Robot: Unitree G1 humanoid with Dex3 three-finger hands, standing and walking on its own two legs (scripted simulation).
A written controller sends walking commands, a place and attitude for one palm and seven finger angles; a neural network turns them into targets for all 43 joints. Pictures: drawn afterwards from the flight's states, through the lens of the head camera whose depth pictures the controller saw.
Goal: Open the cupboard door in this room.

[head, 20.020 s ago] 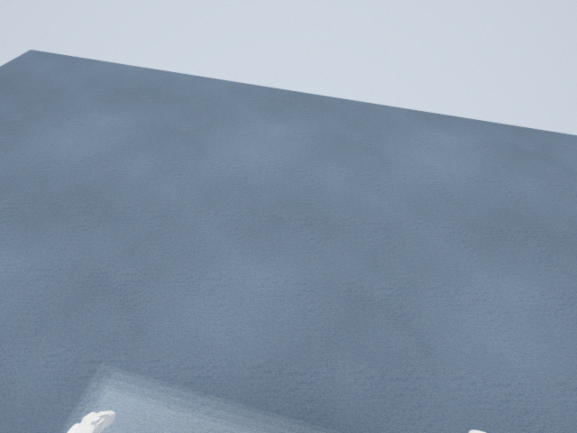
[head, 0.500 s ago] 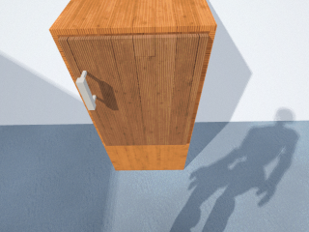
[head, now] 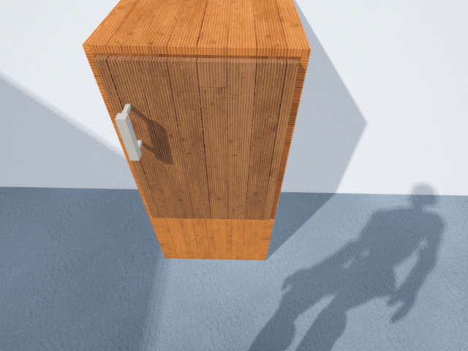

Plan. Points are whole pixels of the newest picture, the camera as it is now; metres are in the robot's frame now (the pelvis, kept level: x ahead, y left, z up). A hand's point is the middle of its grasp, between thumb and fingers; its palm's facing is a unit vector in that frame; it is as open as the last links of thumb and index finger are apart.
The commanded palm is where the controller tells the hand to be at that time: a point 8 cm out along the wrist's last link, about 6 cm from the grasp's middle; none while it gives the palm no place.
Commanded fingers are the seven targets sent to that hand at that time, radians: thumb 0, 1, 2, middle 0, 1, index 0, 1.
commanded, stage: come to a stop and stand still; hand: left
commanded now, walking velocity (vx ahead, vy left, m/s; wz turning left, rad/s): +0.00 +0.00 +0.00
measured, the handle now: (131, 132) +0.58 +0.29 +0.03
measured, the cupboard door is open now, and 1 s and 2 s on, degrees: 0 0 0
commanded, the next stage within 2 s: look again from close up in 0.24 s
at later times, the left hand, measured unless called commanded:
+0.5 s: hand out of the picture -0.02 +0.17 -0.18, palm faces +0.02 -0.98 -0.19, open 7.3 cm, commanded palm none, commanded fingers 0.00 0.90 0.90 -0.20 -0.30 -0.20 -0.30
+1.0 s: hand out of the picture +0.05 +0.22 -0.15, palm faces +0.18 -0.96 -0.23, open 7.2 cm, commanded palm +0.10 +0.26 -0.07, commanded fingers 0.00 0.78 0.85 -0.21 -0.38 -0.21 -0.38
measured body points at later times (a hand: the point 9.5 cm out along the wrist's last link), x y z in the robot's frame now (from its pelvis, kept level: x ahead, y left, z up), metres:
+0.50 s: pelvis -0.01 +0.01 -0.01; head -0.01 +0.00 +0.44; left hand -0.02 +0.22 -0.16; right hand -0.04 -0.19 -0.17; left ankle -0.05 +0.12 -0.74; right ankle +0.04 -0.07 -0.74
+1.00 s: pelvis +0.00 +0.03 -0.01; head +0.01 +0.03 +0.44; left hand +0.04 +0.27 -0.13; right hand +0.00 -0.18 -0.16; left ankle -0.05 +0.12 -0.74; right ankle +0.04 -0.07 -0.74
